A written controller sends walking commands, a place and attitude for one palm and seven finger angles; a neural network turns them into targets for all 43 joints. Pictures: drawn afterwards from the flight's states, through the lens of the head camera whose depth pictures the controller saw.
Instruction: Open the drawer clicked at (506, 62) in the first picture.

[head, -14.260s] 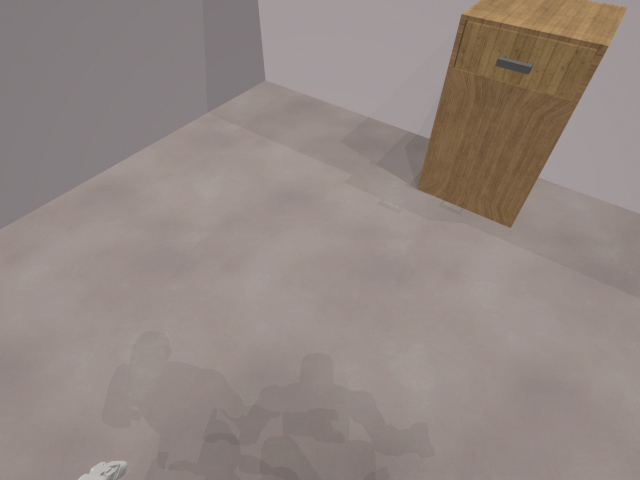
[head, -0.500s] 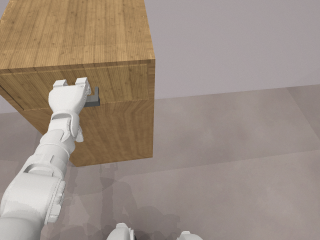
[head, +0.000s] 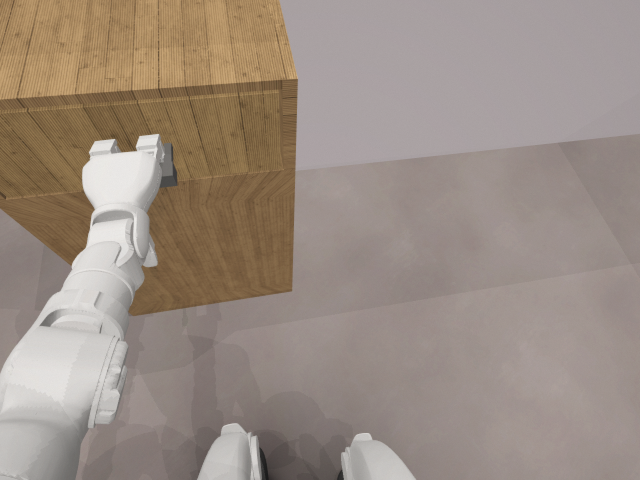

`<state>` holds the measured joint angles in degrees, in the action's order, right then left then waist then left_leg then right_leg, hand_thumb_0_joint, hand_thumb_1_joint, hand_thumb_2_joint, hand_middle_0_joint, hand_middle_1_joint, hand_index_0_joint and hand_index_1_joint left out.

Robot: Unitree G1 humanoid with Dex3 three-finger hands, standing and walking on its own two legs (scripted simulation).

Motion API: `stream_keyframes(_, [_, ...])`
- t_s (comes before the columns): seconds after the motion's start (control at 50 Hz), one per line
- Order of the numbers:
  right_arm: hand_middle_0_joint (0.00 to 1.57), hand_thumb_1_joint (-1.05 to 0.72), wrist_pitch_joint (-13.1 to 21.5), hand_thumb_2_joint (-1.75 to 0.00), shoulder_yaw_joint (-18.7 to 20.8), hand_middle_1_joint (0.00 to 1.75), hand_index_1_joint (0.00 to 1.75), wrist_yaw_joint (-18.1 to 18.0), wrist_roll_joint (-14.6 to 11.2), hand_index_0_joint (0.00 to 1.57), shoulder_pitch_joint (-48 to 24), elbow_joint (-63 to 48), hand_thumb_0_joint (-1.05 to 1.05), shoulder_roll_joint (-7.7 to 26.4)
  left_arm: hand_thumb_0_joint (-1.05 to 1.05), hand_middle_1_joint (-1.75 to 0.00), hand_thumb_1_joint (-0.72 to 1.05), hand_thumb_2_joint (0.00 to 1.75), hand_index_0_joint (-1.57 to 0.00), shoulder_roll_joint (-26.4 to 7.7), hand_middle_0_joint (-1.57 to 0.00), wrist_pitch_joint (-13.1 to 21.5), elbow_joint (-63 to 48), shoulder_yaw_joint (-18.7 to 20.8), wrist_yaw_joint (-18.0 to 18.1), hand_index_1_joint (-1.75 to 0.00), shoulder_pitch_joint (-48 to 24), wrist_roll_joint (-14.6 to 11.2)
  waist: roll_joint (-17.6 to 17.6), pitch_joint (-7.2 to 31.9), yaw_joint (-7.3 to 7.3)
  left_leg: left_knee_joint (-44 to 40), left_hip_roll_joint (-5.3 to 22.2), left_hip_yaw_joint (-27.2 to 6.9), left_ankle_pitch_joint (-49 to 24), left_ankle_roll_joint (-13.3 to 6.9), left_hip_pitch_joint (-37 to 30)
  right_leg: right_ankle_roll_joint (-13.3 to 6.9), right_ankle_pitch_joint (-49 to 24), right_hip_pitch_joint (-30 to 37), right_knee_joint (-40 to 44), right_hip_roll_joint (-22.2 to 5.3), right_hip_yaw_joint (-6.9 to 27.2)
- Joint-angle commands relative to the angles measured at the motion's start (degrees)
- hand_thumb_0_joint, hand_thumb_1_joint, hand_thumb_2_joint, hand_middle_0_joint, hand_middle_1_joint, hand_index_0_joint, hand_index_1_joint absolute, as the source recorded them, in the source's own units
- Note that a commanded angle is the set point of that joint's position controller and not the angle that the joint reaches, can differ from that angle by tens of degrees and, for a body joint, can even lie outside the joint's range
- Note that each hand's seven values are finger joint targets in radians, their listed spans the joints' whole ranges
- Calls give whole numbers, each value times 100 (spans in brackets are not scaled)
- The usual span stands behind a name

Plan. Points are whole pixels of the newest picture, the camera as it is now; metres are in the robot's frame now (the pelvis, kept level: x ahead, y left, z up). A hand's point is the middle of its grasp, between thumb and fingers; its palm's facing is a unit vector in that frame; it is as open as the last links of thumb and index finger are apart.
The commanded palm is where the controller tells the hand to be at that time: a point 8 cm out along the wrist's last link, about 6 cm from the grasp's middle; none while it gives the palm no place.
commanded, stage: lower the fingers behind the handle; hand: left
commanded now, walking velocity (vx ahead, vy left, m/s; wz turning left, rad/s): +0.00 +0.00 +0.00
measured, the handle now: (132, 165) +0.54 +0.21 +0.00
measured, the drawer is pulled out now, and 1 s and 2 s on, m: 0.00 0.00 0.04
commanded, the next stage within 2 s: close the thumb around the handle in 0.48 s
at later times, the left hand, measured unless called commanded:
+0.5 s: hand (139, 205) +0.49 +0.21 -0.02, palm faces -0.06 -0.03 -1.00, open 13.8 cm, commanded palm +0.47 +0.19 +0.03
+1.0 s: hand (139, 206) +0.48 +0.21 -0.02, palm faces -0.06 -0.02 -1.00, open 9.0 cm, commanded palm +0.47 +0.20 +0.03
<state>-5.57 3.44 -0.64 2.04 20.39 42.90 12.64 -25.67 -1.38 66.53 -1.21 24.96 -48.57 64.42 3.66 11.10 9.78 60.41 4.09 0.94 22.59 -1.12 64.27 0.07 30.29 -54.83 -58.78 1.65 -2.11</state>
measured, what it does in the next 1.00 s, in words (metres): stands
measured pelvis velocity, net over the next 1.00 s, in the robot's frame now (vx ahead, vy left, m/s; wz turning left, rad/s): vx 0.00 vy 0.00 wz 0.00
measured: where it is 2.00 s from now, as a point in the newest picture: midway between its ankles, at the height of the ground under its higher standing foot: outside the picture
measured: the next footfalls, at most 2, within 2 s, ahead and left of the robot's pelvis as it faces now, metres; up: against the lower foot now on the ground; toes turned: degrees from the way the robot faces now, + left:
none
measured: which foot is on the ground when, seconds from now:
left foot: down 0.00-1.00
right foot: down 0.00-1.00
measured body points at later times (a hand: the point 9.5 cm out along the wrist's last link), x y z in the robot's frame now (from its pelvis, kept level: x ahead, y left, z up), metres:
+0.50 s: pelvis +0.00 +0.00 +0.00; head +0.13 +0.01 +0.43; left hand +0.49 +0.21 +0.03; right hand +0.00 -0.27 -0.13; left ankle +0.04 +0.11 -0.66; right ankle -0.03 -0.13 -0.66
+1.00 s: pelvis +0.00 +0.00 +0.00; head +0.12 +0.00 +0.43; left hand +0.48 +0.20 +0.04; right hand +0.00 -0.27 -0.13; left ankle +0.04 +0.11 -0.66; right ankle -0.03 -0.13 -0.66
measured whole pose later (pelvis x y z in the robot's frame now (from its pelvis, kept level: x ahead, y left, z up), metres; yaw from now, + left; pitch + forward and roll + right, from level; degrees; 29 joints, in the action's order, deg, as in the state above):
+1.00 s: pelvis +0.00 +0.00 +0.00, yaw +0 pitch +26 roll -3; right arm -6.0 3.5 -0.7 1.7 19.6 42.4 12.8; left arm -24.8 -2.0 64.4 -1.9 25.4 -46.3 63.6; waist 3.9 11.4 8.8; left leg 60.7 4.1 0.7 23.1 -0.7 63.4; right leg -0.3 30.9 -54.1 -59.3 1.8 -2.2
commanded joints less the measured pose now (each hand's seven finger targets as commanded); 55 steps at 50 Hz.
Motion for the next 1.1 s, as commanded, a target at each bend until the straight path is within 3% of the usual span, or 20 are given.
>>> stream_keyframes(0.0, [20, -90, 67, -90, 312, 30, 30, -51, 64, 20, 899, -252, 0, 1038, 0, -120, -50, 30, -30, -1358, -30, -13, -1014, 369, 251, -120, -2314, -14, 396, 2702, 4, -211, -262, -148, -2109, -135, -3042, -165, -2133, 107, 691, 313, -74])
stream_keyframes(0.04, [20, -90, 54, -90, 299, 30, 30, -46, 53, 20, 897, -245, 0, 1038, 0, -120, -50, 30, -30, -1326, -30, -54, -900, 332, 249, -120, -2279, 1, 367, 2560, 36, -203, -255, -158, -2071, -124, -2935, -158, -2095, 21, 646, 311, -93])
stream_keyframes(0.16, [20, -90, 10, -90, 323, 30, 30, -22, 40, 20, 886, -298, 0, 1018, 0, -120, -50, 30, -30, -1234, -30, -125, -1097, 321, 221, -120, -2000, -46, 432, 2717, -76, -233, -259, -125, -2226, -109, -3131, -169, -2257, 195, 678, 325, -102])
stream_keyframes(0.22, [20, -90, 18, -90, 307, 30, 30, -36, 23, 20, 866, -271, 0, 1007, 0, -120, -50, 30, -30, -1091, -30, -145, -1019, 187, 172, -120, -2181, -107, 226, 2441, 64, -268, -250, -145, -2017, -131, -2990, -150, -2113, 143, 746, 314, -101])
stream_keyframes(0.26, [20, -90, 26, -90, 317, 30, 30, -46, 23, 20, 890, -283, 0, 1004, 0, -120, -50, 30, -30, -1106, -30, -93, -1181, 170, 160, -120, -2226, -95, 462, 2650, -1, -266, -258, -134, -2098, -123, -3151, -164, -2142, 142, 725, 314, -89])
stream_keyframes(0.3, [20, -90, 24, -90, 313, 30, 30, -48, 21, 20, 882, -283, 0, 1008, 0, -120, -50, 30, -30, -1164, -30, -67, -1115, 244, 152, -120, -2080, -88, 326, 2500, -18, -291, -245, -155, -2062, -117, -3112, -168, -2088, 130, 744, 318, -111])
stream_keyframes(0.34, [20, -90, 37, -90, 314, 30, 30, -58, 13, 20, 850, -280, 0, 994, 0, -120, -50, 30, -30, -1012, -30, -44, -1078, 112, 149, -120, -2185, -78, 331, 2367, 73, -269, -248, -139, -1955, -132, -3030, -151, -2015, 6, 767, 307, -91])
stream_keyframes(0.38, [20, -90, 44, -90, 307, 30, 30, -60, 21, 20, 853, -285, 0, 1004, 0, -120, -50, 30, -30, -1148, -30, -13, -1174, 200, 179, -120, -2206, -63, 411, 2469, 8, -276, -250, -140, -1972, -127, -3063, -166, -2031, 63, 740, 307, -88])
stream_keyframes(0.44, [20, -90, 48, -90, 338, 30, 30, -44, 29, 20, 852, -297, 0, 977, 0, -120, -50, 30, -30, -887, -30, 6, -1242, 59, 208, -120, -2213, -54, 466, 2567, 41, -270, -230, -197, -2127, -102, -3272, -174, -2032, -61, 704, 313, -122])
stream_keyframes(0.52, [20, -90, 38, -90, 345, 30, 30, -29, 43, 20, 826, -284, 0, 968, 0, -120, -50, 30, -30, -857, -30, -36, -1259, 79, 255, -120, -2177, -77, 467, 2579, 19, -258, -242, -193, -2206, -96, -3265, -186, -2128, 16, 703, 310, -115])
stream_keyframes(0.56, [20, -90, 29, -90, 341, 30, 30, -29, 31, 20, 840, -277, 0, 983, 0, -120, -50, 30, -30, -905, -30, -88, -1131, 108, 277, -120, -2103, -80, 267, 2531, 30, -255, -250, -156, -2054, -120, -3128, -163, -2104, 105, 737, 309, -110])
stream_keyframes(0.6, [20, -90, 26, -90, 314, 30, 30, -45, 20, 20, 828, -271, 0, 1000, 0, -121, -39, 35, -31, -1091, -31, -117, -1134, 174, 277, -121, -2213, -79, 214, 2495, 33, -250, -279, -100, -1940, -144, -2928, -146, -2195, 270, 758, 291, -57])
stream_keyframes(0.68, [20, -90, 26, -90, 329, 30, 30, -44, 31, 20, 817, -298, 0, 981, 0, -124, -16, 44, -32, -1011, -32, -88, -1304, 161, 244, -124, -2141, -83, 450, 2658, -23, -264, -268, -103, -2176, -119, -3191, -161, -2324, 258, 736, 296, -69])
stream_keyframes(0.72, [20, -90, 13, -90, 316, 30, 30, -42, 35, 20, 794, -313, 0, 978, 0, -125, -5, 49, -33, -1114, -33, -79, -1265, 292, 218, -125, -1906, -124, 319, 2684, -101, -254, -285, -96, -2271, -120, -3112, -164, -2500, 434, 713, 298, -49])
stream_keyframes(0.8, [20, -90, 19, -90, 304, 30, 30, -60, 1, 20, 778, -298, 0, 977, 0, -127, 17, 59, -35, -1063, -35, -87, -1112, 175, 230, -127, -1934, -69, 174, 2325, -20, -298, -289, -71, -1914, -138, -2855, -150, -2235, 334, 792, 296, -51])
stream_keyframes(0.82, [20, -90, 32, -90, 307, 30, 30, -61, 9, 20, 786, -292, 0, 971, 0, -128, 23, 61, -35, -968, -35, -61, -1202, 102, 222, -128, -2131, -110, 214, 2378, 37, -290, -288, -80, -1980, -145, -2908, -148, -2315, 336, 781, 287, -38])
stream_keyframes(0.86, [20, -90, 33, -90, 311, 30, 30, -67, 8, 20, 796, -302, 0, 993, 0, -129, 34, 66, -36, -1151, -36, -48, -1173, 256, 220, -129, -1951, -111, 225, 2504, -49, -296, -290, -73, -1966, -140, -2946, -147, -2278, 379, 775, 291, -39])
stream_keyframes(0.9, [20, -90, 46, -90, 323, 30, 30, -56, 8, 20, 790, -315, 0, 974, 0, -130, 45, 71, -37, -950, -37, -38, -1203, 101, 213, -130, -1995, -89, 296, 2449, -22, -294, -295, -76, -1953, -131, -2964, -154, -2223, 301, 778, 291, -54])
stream_keyframes(1.0, [20, -90, 46, -90, 311, 30, 30, -61, 9, 20, 815, -293, 0, 984, 0, -133, 73, 83, -39, -1029, -39, -63, -1085, 120, 221, -133, -2088, -83, 202, 2393, 32, -254, -295, -72, -1912, -146, -2852, -146, -2255, 295, 764, 288, -43])
stream_keyframes(1.08, [20, -90, 34, -90, 310, 30, 30, -63, 9, 20, 825, -306, 0, 991, 0, -135, 90, 90, -40, -1176, -40, -49, -1206, 256, 199, -135, -2039, -109, 245, 2602, -41, -235, -296, -50, -2082, -145, -2926, -136, -2465, 438, 725, 285, -23])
